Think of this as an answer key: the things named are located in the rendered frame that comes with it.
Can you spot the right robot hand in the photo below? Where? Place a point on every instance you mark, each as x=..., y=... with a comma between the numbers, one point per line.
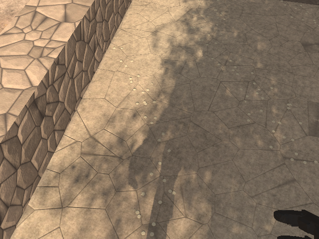
x=304, y=220

